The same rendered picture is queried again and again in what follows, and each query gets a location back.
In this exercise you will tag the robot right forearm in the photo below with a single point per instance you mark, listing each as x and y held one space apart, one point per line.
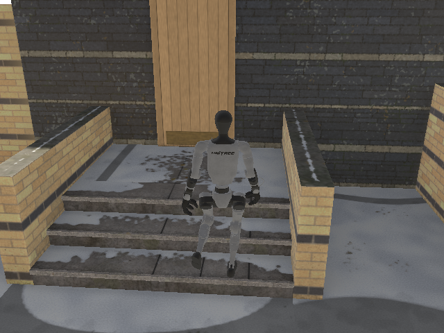
254 183

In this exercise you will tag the left robot hand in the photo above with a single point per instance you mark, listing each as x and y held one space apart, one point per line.
186 204

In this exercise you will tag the robot left forearm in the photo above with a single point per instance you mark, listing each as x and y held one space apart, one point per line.
189 187

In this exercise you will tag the left robot upper arm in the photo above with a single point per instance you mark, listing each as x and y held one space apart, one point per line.
200 147

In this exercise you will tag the right robot hand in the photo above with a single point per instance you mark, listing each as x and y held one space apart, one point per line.
250 194

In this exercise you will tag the robot head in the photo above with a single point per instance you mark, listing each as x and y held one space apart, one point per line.
223 120

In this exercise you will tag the robot left foot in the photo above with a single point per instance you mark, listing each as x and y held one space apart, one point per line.
196 260

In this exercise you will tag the right robot upper arm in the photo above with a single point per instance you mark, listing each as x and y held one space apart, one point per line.
247 156

